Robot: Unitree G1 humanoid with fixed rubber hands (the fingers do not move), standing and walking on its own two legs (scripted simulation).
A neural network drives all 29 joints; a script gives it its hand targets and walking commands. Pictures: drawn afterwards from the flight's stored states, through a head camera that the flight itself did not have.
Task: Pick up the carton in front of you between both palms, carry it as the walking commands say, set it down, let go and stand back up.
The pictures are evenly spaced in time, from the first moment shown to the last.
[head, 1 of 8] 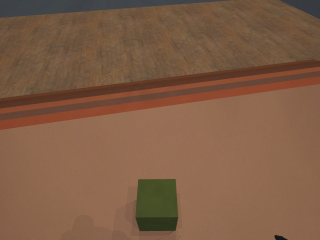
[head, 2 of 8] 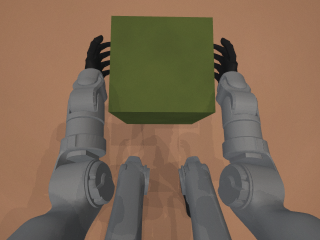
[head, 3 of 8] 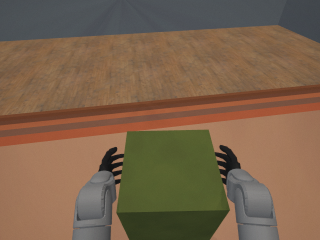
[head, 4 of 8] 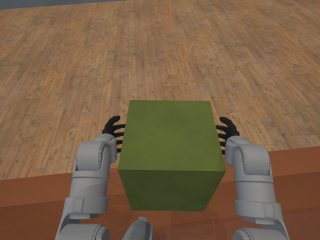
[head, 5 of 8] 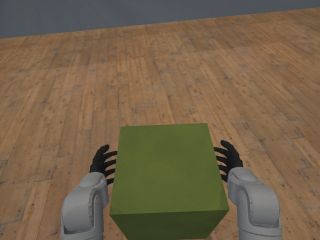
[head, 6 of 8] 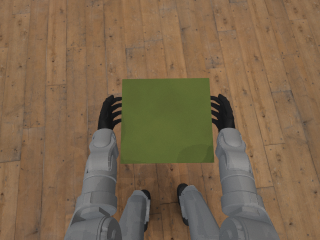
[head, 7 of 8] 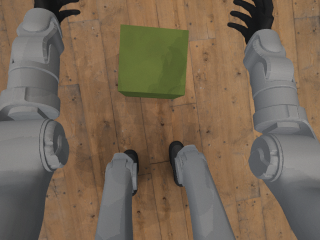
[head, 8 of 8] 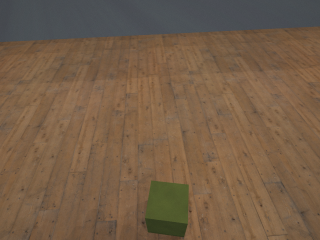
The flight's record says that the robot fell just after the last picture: no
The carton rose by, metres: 0.68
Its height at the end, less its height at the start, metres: -1.14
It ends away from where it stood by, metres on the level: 5.29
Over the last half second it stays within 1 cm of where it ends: yes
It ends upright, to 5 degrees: yes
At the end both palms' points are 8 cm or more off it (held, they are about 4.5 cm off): yes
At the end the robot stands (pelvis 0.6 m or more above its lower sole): yes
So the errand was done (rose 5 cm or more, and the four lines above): yes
